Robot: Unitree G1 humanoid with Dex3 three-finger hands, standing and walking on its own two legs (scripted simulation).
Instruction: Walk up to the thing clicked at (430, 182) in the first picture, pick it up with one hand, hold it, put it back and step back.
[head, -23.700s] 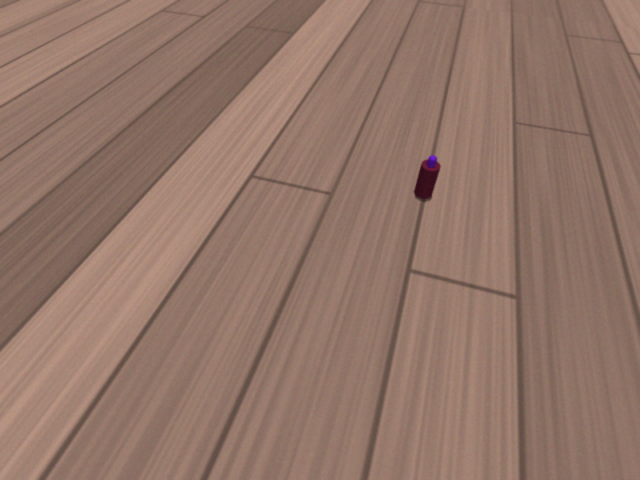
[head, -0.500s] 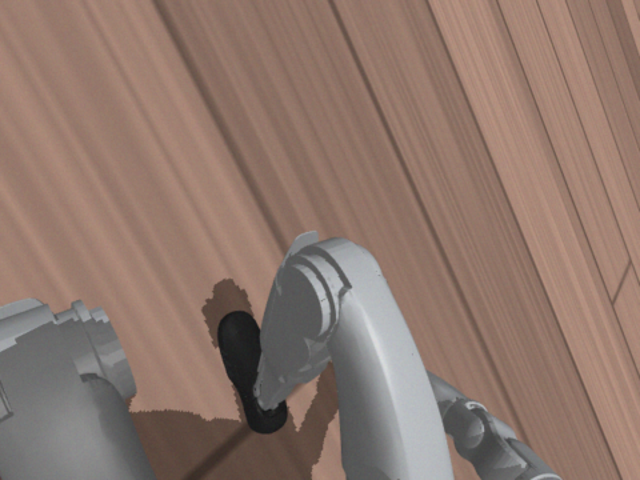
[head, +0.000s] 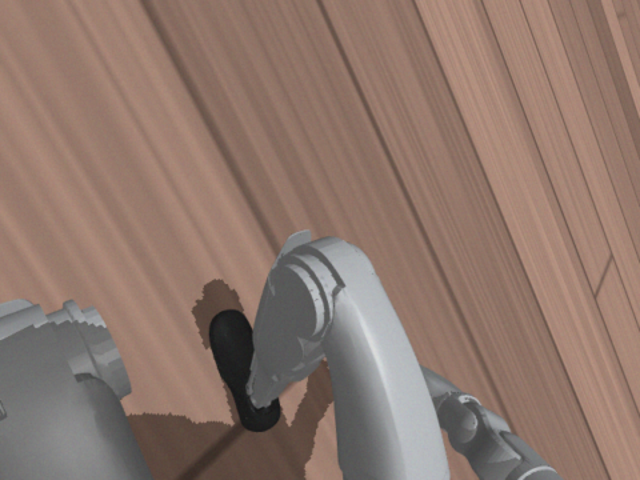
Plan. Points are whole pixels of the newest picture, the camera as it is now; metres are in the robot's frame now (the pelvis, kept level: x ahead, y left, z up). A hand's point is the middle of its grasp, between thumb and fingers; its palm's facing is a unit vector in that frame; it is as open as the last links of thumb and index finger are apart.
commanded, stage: open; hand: left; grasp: from the side
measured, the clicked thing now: out of the picture +0.48 +0.33 -0.18
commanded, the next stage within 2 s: withdraw in 0.18 s
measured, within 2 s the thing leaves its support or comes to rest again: rests again in 0.02 s
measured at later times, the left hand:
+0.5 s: hand out of the picture +0.48 +0.34 -0.15, palm faces +0.48 -0.88 +0.02, open 17.0 cm
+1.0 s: hand out of the picture +0.38 +0.43 -0.06, palm faces +0.39 -0.87 -0.30, open 17.4 cm
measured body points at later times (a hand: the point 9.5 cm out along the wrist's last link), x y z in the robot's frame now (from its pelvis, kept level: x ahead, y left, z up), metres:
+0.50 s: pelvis +0.00 +0.00 +0.00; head +0.25 +0.19 +0.32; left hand +0.45 +0.39 -0.15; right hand +0.14 -0.25 -0.03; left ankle +0.08 +0.12 -0.26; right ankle +0.15 -0.11 -0.26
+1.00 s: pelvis +0.01 -0.01 +0.04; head +0.20 +0.16 +0.41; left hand +0.35 +0.47 -0.04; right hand +0.18 -0.25 -0.03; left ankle +0.08 +0.12 -0.26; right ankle +0.15 -0.11 -0.26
